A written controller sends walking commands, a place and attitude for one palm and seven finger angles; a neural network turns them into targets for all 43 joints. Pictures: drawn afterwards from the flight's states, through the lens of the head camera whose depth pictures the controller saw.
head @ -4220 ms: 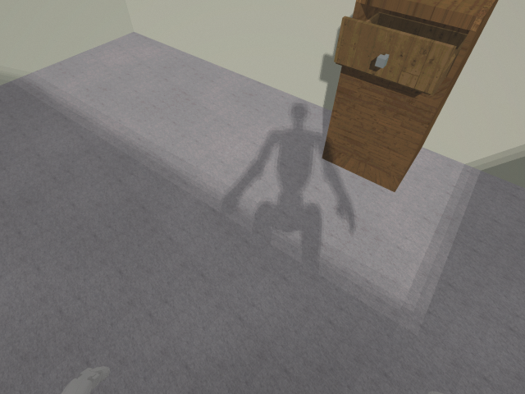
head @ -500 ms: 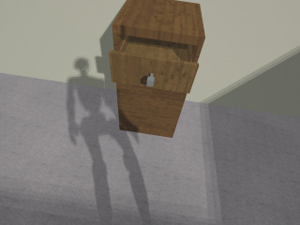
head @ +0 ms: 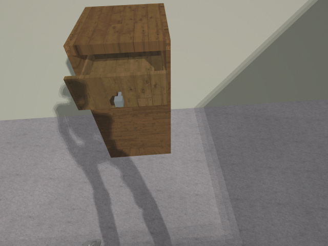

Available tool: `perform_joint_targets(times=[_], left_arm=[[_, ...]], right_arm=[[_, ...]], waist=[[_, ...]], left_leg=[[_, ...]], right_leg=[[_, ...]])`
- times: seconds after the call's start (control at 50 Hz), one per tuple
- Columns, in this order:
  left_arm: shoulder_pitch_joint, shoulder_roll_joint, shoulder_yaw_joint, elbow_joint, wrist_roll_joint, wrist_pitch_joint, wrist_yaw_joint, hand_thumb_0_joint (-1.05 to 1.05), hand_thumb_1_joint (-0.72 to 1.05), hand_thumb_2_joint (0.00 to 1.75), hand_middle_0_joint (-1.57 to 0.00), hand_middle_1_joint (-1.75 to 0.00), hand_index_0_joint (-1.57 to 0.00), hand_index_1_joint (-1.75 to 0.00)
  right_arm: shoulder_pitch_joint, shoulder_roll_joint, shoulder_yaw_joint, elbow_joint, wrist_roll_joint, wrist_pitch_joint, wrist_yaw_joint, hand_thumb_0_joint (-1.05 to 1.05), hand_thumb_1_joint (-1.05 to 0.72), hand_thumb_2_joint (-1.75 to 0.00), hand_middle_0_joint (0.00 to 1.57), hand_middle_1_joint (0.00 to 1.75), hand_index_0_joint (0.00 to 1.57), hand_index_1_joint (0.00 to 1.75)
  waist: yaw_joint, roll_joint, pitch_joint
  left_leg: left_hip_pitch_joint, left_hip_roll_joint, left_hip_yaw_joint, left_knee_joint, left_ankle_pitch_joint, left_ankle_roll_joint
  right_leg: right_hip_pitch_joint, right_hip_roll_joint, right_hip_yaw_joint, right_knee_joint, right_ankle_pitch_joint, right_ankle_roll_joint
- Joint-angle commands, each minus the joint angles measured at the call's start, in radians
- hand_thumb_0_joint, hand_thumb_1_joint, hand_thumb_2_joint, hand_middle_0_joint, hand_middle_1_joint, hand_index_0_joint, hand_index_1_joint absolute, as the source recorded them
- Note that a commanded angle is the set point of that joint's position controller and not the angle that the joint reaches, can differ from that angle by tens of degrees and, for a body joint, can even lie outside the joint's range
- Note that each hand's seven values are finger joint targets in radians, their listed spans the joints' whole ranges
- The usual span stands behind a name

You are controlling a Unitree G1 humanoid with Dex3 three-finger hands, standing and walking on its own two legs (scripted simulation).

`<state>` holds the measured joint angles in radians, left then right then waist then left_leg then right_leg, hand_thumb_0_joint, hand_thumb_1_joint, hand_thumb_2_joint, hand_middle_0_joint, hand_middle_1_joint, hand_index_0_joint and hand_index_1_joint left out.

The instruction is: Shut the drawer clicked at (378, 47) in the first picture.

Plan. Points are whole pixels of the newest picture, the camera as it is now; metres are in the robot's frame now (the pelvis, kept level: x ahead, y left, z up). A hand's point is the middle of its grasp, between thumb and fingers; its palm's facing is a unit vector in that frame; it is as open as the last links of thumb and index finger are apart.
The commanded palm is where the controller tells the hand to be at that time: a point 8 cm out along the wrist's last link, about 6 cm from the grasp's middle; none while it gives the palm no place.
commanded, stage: take the last steps up to it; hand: left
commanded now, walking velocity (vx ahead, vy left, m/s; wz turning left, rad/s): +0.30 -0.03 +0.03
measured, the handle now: (119, 98) +0.65 +0.17 -0.04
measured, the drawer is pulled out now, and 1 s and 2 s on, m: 0.16 0.16 0.16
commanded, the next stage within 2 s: come to a stop and stand still in 0.48 s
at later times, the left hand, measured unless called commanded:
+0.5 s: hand out of the picture +0.05 +0.15 -0.18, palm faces +0.11 -0.99 -0.10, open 7.4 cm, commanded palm none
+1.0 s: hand (111, 212) +0.26 +0.17 -0.16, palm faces -0.01 -0.97 -0.25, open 7.3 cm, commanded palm none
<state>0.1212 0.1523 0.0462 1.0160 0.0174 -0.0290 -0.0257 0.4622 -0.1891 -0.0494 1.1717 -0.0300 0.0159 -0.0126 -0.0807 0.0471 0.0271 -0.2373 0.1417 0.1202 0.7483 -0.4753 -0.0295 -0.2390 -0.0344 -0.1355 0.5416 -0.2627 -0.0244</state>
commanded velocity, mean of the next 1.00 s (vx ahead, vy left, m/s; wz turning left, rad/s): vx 0.05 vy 0.00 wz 0.01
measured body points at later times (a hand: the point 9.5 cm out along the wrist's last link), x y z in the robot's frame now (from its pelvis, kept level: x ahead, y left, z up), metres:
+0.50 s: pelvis +0.15 +0.02 -0.01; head +0.18 +0.04 +0.44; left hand +0.04 +0.21 -0.17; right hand +0.27 -0.21 -0.14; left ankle +0.23 +0.09 -0.73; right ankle +0.02 -0.10 -0.69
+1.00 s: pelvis +0.20 -0.01 +0.00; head +0.22 -0.03 +0.45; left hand +0.26 +0.22 -0.14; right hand +0.20 -0.23 -0.17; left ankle +0.23 +0.09 -0.73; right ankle +0.20 -0.13 -0.73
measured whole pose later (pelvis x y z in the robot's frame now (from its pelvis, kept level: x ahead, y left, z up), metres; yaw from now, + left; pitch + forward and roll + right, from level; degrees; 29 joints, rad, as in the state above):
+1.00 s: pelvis +0.20 -0.01 +0.00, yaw -1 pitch -1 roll +1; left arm 0.19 0.15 0.03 1.04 0.02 0.01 0.04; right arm 0.24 -0.15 -0.05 1.09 -0.01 0.02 -0.03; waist -0.02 0.03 0.07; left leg -0.28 0.03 0.14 0.55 -0.28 0.02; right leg -0.24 -0.03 -0.05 0.54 -0.29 0.00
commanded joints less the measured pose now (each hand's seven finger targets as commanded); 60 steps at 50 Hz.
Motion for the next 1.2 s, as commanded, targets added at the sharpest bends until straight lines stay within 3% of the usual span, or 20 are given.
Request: perform_joint_targets(times=[0.0,0.04,0.08,0.24,0.32,0.38,0.4,0.42,0.44,0.46,0.52,0.6,0.68,0.78,0.88,0.9,0.94,0.98,1.06,1.18], left_arm=[[0.221,0.18,0.041,0.049,-0.006,-0.007,0.039,0.0,0.9,0.9,-0.2,-0.3,-0.2,-0.3],[0.17,0.102,0.014,0.037,-0.005,-0.02,0.041,0.0,0.9,0.9,-0.2,-0.3,-0.2,-0.3],[0.199,0.066,0.012,0.037,0.0,-0.037,0.042,0.0,0.9,0.9,-0.2,-0.3,-0.2,-0.3],[0.297,0.1,-0.003,0.075,0.002,-0.058,0.05,0.0,0.9,0.9,-0.2,-0.3,-0.2,-0.3],[0.336,0.129,0.002,0.1,0.007,-0.051,0.055,0.0,0.9,0.9,-0.2,-0.3,-0.2,-0.3],[0.322,0.136,0.003,0.107,0.002,-0.044,0.056,0.0,0.9,0.9,-0.2,-0.3,-0.2,-0.3],[0.325,0.12,0.0,0.104,-0.004,-0.042,0.053,0.0,0.9,0.9,-0.2,-0.3,-0.2,-0.3],[0.375,0.072,-0.005,0.09,-0.019,-0.039,0.048,0.0,0.9,0.9,-0.2,-0.3,-0.2,-0.3],[0.367,0.058,-0.012,0.067,-0.017,-0.041,0.047,0.0,0.9,0.9,-0.2,-0.3,-0.2,-0.3],[0.336,0.081,-0.006,0.056,-0.013,-0.026,0.052,0.0,0.9,0.9,-0.2,-0.3,-0.2,-0.3],[0.294,0.035,0.002,0.079,0.004,-0.008,0.038,0.0,0.9,0.9,-0.2,-0.3,-0.2,-0.3],[0.359,-0.008,0.0,0.103,0.007,0.031,0.049,0.0,0.9,0.9,-0.2,-0.3,-0.2,-0.3],[0.31,0.005,-0.005,0.082,0.004,0.057,0.061,0.0,0.9,0.9,-0.2,-0.3,-0.2,-0.3],[0.184,0.044,-0.002,0.034,0.003,0.073,0.067,0.0,0.9,0.9,-0.2,-0.3,-0.2,-0.3],[0.205,0.061,0.003,0.021,0.001,0.056,0.071,0.0,0.9,0.9,-0.2,-0.3,-0.2,-0.3],[0.217,0.073,0.003,0.021,0.003,0.045,0.073,0.0,0.9,0.9,-0.2,-0.3,-0.2,-0.3],[0.174,0.168,0.011,0.009,0.006,0.024,0.078,0.0,0.9,0.9,-0.2,-0.3,-0.2,-0.3],[0.154,0.191,0.022,-0.005,0.005,0.022,0.078,0.0,0.9,0.9,-0.2,-0.3,-0.2,-0.3],[0.096,0.165,0.026,-0.025,0.003,0.024,0.084,0.0,0.9,0.9,-0.2,-0.3,-0.2,-0.3],[0.124,0.195,0.04,-0.029,0.013,0.027,0.073,0.0,0.9,0.9,-0.2,-0.3,-0.2,-0.3]], right_arm=[[-0.167,-0.06,-0.021,-0.135,0.0,-0.032,0.012,0.0,-0.9,-0.9,0.2,0.3,0.2,0.3],[-0.113,-0.034,-0.022,-0.103,-0.004,-0.025,0.016,0.0,-0.9,-0.9,0.2,0.3,0.2,0.3],[-0.088,-0.01,-0.024,-0.098,-0.006,-0.024,0.018,0.0,-0.9,-0.9,0.2,0.3,0.2,0.3],[-0.292,-0.028,-0.017,-0.181,0.004,-0.032,0.033,0.0,-0.9,-0.9,0.2,0.3,0.2,0.3],[-0.36,-0.013,-0.004,-0.201,0.009,-0.045,0.036,0.0,-0.9,-0.9,0.2,0.3,0.2,0.3],[-0.195,-0.035,-0.008,-0.151,0.005,-0.059,0.017,0.0,-0.9,-0.9,0.2,0.3,0.2,0.3],[-0.07,-0.088,-0.018,-0.119,-0.003,-0.066,0.008,0.0,-0.9,-0.9,0.2,0.3,0.2,0.3],[0.026,-0.19,-0.039,-0.106,-0.013,-0.074,-0.004,0.0,-0.9,-0.9,0.2,0.3,0.2,0.3],[0.058,-0.226,-0.039,-0.099,0.009,-0.065,-0.011,0.0,-0.9,-0.9,0.2,0.3,0.2,0.3],[-0.016,-0.222,-0.036,-0.126,0.02,-0.056,-0.013,0.0,-0.9,-0.9,0.2,0.3,0.2,0.3],[-0.197,-0.078,-0.001,-0.16,0.016,-0.076,-0.016,0.0,-0.9,-0.9,0.2,0.3,0.2,0.3],[-0.227,-0.025,0.009,-0.158,0.018,-0.08,-0.021,0.0,-0.9,-0.9,0.2,0.3,0.2,0.3],[-0.218,-0.057,0.011,-0.146,0.017,-0.062,-0.033,0.0,-0.9,-0.9,0.2,0.3,0.2,0.3],[-0.187,-0.081,-0.007,-0.123,0.011,-0.029,-0.035,0.0,-0.9,-0.9,0.2,0.3,0.2,0.3],[-0.185,-0.094,-0.022,-0.122,0.014,-0.015,-0.028,0.0,-0.9,-0.9,0.2,0.3,0.2,0.3],[-0.18,-0.084,-0.022,-0.122,0.018,-0.015,-0.023,0.0,-0.9,-0.9,0.2,0.3,0.2,0.3],[-0.151,-0.014,-0.015,-0.135,0.029,-0.01,-0.013,0.0,-0.9,-0.9,0.2,0.3,0.2,0.3],[-0.171,-0.012,-0.018,-0.145,0.022,0.017,-0.012,0.0,-0.9,-0.9,0.2,0.3,0.2,0.3],[-0.169,-0.034,-0.022,-0.136,0.021,0.031,-0.011,0.0,-0.9,-0.9,0.2,0.3,0.2,0.3],[-0.208,-0.034,-0.018,-0.16,0.021,0.024,0.0,0.0,-0.9,-0.9,0.2,0.3,0.2,0.3]], waist=[[0.131,-0.254,0.104],[0.071,-0.163,0.138],[0.053,-0.146,0.12],[0.085,-0.158,0.111],[0.101,-0.136,0.1],[0.023,-0.12,0.025],[-0.024,-0.06,-0.059],[-0.037,0.154,-0.189],[-0.023,0.21,-0.231],[0.003,0.074,-0.142],[0.072,-0.009,0.021],[0.12,0.015,-0.017],[0.114,0.005,-0.032],[0.075,0.093,0.033],[0.101,0.065,-0.026],[0.108,0.021,-0.05],[0.068,-0.209,-0.08],[0.084,-0.249,-0.086],[0.078,-0.184,-0.065],[0.118,-0.242,-0.033]], left_leg=[[-0.451,0.013,-0.07,0.37,0.045,0.027],[-0.391,0.023,-0.066,0.361,0.166,0.009],[-0.379,0.009,-0.054,0.342,0.222,0.0],[-0.436,-0.002,-0.041,0.139,0.283,0.009],[-0.306,-0.052,0.002,-0.035,0.242,0.041],[-0.004,-0.129,0.03,-0.18,0.318,0.076],[0.203,-0.08,-0.027,-0.23,0.459,0.1],[0.429,0.179,-0.339,-0.268,0.668,0.205],[0.43,0.313,-0.515,-0.379,0.772,0.295],[0.299,0.33,-0.509,-0.425,0.627,0.314],[0.021,0.182,-0.282,-0.525,0.409,0.214],[-0.075,0.111,-0.129,-0.536,0.58,0.169],[-0.006,0.138,-0.13,-0.493,0.757,0.183],[0.0,0.153,-0.161,-0.46,0.727,0.205],[0.023,0.12,-0.164,-0.362,0.665,0.167],[0.028,0.078,-0.141,-0.307,0.59,0.125],[-0.07,-0.073,-0.026,-0.192,0.22,0.025],[-0.1,-0.106,-0.061,-0.019,-0.04,0.004],[-0.176,-0.106,-0.121,0.206,0.004,-0.007],[-0.125,-0.107,-0.096,0.028,0.013,-0.016]], right_leg=[[0.147,-0.323,0.412,-0.426,-0.299,-0.131],[0.066,-0.249,0.233,-0.414,-0.074,-0.104],[0.086,-0.215,0.165,-0.4,0.109,-0.103],[0.227,-0.228,0.143,-0.343,0.461,-0.146],[0.245,-0.228,0.129,-0.271,0.607,-0.133],[0.172,-0.179,0.083,-0.033,0.742,-0.093],[0.074,-0.131,0.061,0.163,0.607,-0.059],[-0.149,-0.002,-0.009,0.441,0.141,-0.005],[-0.236,0.053,0.062,0.678,-0.337,-0.007],[-0.261,0.003,0.125,0.755,-0.332,-0.019],[-0.239,-0.071,0.146,0.686,-0.117,0.004],[-0.127,-0.068,0.136,0.534,-0.023,0.041],[-0.126,-0.055,0.131,0.394,-0.03,0.064],[-0.101,-0.038,0.104,0.246,-0.119,0.062],[0.024,-0.025,0.089,-0.019,0.026,0.047],[0.065,-0.042,0.109,-0.135,0.144,0.045],[0.118,-0.267,0.335,-0.167,0.546,-0.051],[0.097,-0.341,0.344,-0.188,0.689,-0.157],[0.112,-0.295,0.274,-0.181,0.638,-0.166],[0.088,-0.27,0.296,-0.234,0.323,-0.149]])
